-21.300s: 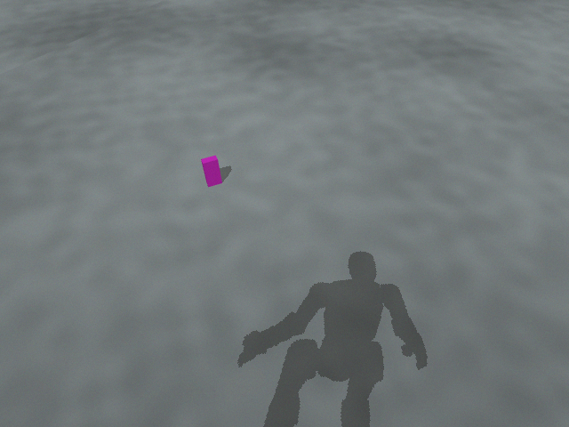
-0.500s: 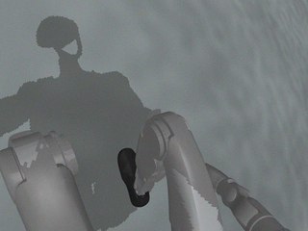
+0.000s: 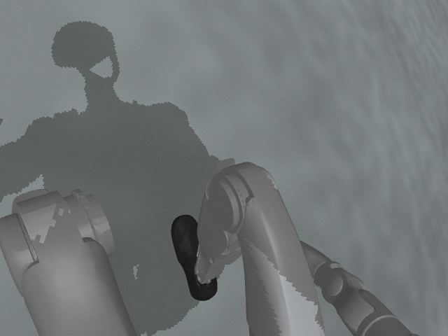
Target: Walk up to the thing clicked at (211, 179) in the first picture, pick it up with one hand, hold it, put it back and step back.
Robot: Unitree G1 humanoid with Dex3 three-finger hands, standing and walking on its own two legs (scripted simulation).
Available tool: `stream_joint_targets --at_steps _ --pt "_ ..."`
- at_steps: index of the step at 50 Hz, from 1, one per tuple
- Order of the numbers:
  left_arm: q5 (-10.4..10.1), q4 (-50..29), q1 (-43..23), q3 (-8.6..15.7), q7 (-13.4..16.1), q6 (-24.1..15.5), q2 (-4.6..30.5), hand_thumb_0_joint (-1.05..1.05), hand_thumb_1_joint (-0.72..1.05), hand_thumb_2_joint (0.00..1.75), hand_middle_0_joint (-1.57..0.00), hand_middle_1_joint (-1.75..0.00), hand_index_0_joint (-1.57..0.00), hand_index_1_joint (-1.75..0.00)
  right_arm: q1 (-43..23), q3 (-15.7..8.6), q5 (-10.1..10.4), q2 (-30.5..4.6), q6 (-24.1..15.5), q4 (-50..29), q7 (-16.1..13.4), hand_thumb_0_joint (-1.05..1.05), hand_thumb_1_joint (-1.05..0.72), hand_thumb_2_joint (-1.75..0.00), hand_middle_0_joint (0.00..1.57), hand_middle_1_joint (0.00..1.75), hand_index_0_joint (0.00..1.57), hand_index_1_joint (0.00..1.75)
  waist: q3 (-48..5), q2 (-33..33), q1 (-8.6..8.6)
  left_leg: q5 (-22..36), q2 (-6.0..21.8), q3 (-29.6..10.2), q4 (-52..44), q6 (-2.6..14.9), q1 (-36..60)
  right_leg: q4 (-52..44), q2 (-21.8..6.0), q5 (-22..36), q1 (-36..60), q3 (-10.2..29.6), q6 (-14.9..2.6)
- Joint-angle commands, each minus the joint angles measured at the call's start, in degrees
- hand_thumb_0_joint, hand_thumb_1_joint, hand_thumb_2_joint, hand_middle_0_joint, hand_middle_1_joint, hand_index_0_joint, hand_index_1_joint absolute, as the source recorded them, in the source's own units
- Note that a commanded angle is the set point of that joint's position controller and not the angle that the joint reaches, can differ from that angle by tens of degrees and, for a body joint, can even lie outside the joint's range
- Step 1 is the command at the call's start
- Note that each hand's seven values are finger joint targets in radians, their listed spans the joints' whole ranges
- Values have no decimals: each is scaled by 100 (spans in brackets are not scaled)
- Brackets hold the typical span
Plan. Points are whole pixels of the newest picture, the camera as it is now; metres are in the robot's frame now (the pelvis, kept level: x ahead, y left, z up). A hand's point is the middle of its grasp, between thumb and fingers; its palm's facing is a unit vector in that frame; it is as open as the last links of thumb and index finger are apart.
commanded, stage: withdraw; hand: left
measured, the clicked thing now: out of the picture +0.43 +0.33 -0.20
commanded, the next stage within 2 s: rise in 0.22 s
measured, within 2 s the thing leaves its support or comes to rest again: neither
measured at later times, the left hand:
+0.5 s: hand out of the picture +0.34 +0.43 -0.07, palm faces +0.52 -0.83 -0.20, open 17.3 cm
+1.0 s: hand out of the picture +0.23 +0.36 +0.11, palm faces +0.39 -0.78 -0.49, open 17.5 cm
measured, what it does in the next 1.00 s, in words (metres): rises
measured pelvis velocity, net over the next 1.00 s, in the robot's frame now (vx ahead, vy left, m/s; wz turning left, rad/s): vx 0.03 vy -0.02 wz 0.24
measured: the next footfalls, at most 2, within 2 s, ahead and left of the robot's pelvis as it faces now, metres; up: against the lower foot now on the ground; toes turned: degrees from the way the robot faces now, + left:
none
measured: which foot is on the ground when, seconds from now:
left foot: down 0.00-1.00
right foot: down 0.00-1.00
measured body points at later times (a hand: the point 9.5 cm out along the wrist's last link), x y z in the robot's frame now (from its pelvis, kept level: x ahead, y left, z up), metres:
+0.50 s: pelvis +0.01 -0.01 +0.04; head +0.18 +0.16 +0.42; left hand +0.31 +0.47 -0.05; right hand +0.21 -0.23 -0.03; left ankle +0.08 +0.13 -0.25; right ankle +0.15 -0.13 -0.25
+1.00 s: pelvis +0.03 -0.02 +0.21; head +0.20 +0.05 +0.61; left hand +0.21 +0.39 +0.14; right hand +0.27 -0.22 +0.08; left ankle +0.08 +0.13 -0.25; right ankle +0.14 -0.13 -0.25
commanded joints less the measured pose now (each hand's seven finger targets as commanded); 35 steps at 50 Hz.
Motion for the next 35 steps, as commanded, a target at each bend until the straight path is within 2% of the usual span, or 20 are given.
stream_joint_targets --at_steps 1,2,5,8,9,11,12,13,14,17,18,19,20,21,22,25,26,29,32,35 --pt "-28 -1334 -959 241 -108 -407 1641 0 -48 14 -14 -13 -15 -12 300 -751 -5 -2153 96 -1 -160 0 -89 -90 20 30 20 30 -3429 3801 -304 1034 396 598 -2129 -182 2607 -708 127 932 1394 -658 -463" --pt "-50 -1721 -1077 452 -122 -390 1943 0 -49 13 -14 -12 -15 -11 333 -792 16 -2166 86 -53 -166 0 -89 -90 20 30 20 30 -3602 3948 -220 1022 384 654 -2124 -172 2626 -713 144 932 1419 -622 -479" --pt "-99 -2083 -811 571 -268 -128 1771 0 -56 10 -11 -10 -12 -9 483 -1008 87 -2153 112 -91 -161 0 -89 -90 20 30 20 30 -4021 4215 -82 1277 367 714 -2272 -224 2968 -708 93 1056 1449 -548 -501" --pt "-169 -2679 -624 448 -576 277 1542 0 -59 7 -11 -9 -12 -8 674 -1270 250 -2089 135 -82 -197 0 -90 -90 20 30 20 30 -4244 4450 77 1222 329 844 -2451 -222 3029 -793 54 983 1262 -417 -545" --pt "-230 -2579 -508 112 -723 468 1097 0 -61 5 -12 -9 -14 -7 801 -1300 336 -1978 151 7 -200 0 -90 -90 20 30 20 30 -4122 4355 15 1002 295 892 -2509 -190 2787 -864 49 843 1210 -396 -551" --pt "-395 -2639 -154 -7 -930 799 706 0 -61 2 -10 -7 -12 -5 840 -1473 505 -1927 103 30 -212 0 -90 -89 20 30 20 30 -3975 4035 139 735 251 957 -2534 -125 2449 -933 35 693 960 -354 -560" --pt "-483 -2431 -71 -267 -1029 966 331 0 -61 0 -10 -7 -13 -4 851 -1489 601 -1855 64 -3 -221 0 -90 -89 20 30 20 30 -3835 3703 28 526 231 989 -2499 -65 2174 -1020 26 562 931 -328 -543" --pt "-611 -2622 -157 -196 -1102 1033 281 0 -61 1 -10 -7 -13 -4 929 -1548 679 -1870 49 -9 -233 0 -89 -89 20 30 20 30 -3829 3507 46 470 209 974 -2521 -37 2050 -1037 19 550 937 -340 -534" --pt "-650 -2917 -265 -28 -1126 1075 565 0 -61 1 -9 -7 -13 -4 959 -1620 742 -1844 20 28 -248 0 -88 -89 20 30 20 30 -3939 3429 192 375 199 995 -2521 -10 2014 -1060 11 459 863 -296 -543" --pt "-752 -2910 -443 -307 -1298 1254 70 0 -53 3 -6 -1 -6 -1 1017 -1778 880 -1740 -57 -39 -265 0 -84 -89 20 30 20 30 -4017 3156 139 219 172 1011 -2571 36 1978 -1135 -23 350 765 -228 -552" --pt "239 -3645 -392 246 -1010 1611 1908 0 -51 2 -7 -6 -9 -4 1348 -2253 1130 -1690 11 235 -321 0 -92 -92 20 30 20 30 -4941 3973 728 528 135 1274 -2947 20 2878 -1344 -99 372 890 -23 -605" --pt "184 -3369 -165 117 -951 1908 1383 0 -51 2 -7 -6 -9 -4 1262 -2306 1210 -1600 48 26 -320 0 -93 -91 20 30 20 30 -5137 4210 690 482 195 1229 -3207 -4 3039 -1311 -102 324 770 24 -619" --pt "231 -3432 -587 -271 -945 2069 834 0 -50 1 -7 -6 -10 -4 1368 -2341 1260 -1524 67 91 -288 0 -95 -92 20 30 20 30 -4914 4218 516 342 202 1248 -3283 -24 2961 -1296 -108 283 545 39 -633" --pt "287 -3704 -796 -257 -899 2182 745 0 -51 2 -8 -7 -10 -4 1471 -2423 1312 -1505 90 131 -267 0 -95 -92 20 30 20 30 -4848 4263 456 328 194 1241 -3367 -27 2961 -1300 -123 297 404 12 -653" --pt "356 -3546 -310 -105 -805 2396 902 0 -53 3 -8 -8 -10 -6 1496 -2487 1398 -1449 97 172 -283 0 -97 -92 20 30 20 30 -4892 4180 657 443 168 1303 -3419 -31 3032 -1363 -145 290 411 78 -659" --pt "629 -4099 -366 176 -657 2870 1539 0 -45 10 -6 -7 -6 -7 1665 -2698 1532 -1363 191 189 -336 0 -91 -90 20 30 20 30 -5213 4226 888 588 134 1444 -3527 8 3155 -1466 -197 293 461 248 -690" --pt "678 -4084 -217 32 -636 3058 1269 0 -50 9 -6 -6 -6 -6 1709 -2764 1575 -1289 217 146 -339 0 -90 -90 20 30 20 30 -5310 4231 860 613 118 1475 -3619 5 3268 -1507 -211 286 435 286 -694" --pt "746 -3813 698 -87 -551 3615 735 0 -55 5 -5 -5 -5 -5 1657 -2946 1732 -1127 237 74 -370 0 -90 -90 20 30 20 30 -5149 3758 1076 438 63 1606 -3864 66 3041 -1778 -237 115 469 399 -703" --pt "785 -4196 994 -428 -492 4099 210 0 -55 5 -5 -5 -5 -5 1735 -3190 1878 -1047 250 -34 -419 0 -90 -90 20 30 20 30 -5388 3406 1085 199 27 1656 -4190 113 3195 -2119 -278 -55 533 519 -696" --pt "751 -4947 1416 -671 -352 4567 4 0 -59 3 -5 -5 -5 -5 1805 -3334 2031 -975 241 -259 -484 0 -90 -90 20 30 20 30 -5781 2885 1117 132 -16 1705 -4526 169 3369 -2691 -287 -153 1125 623 -661"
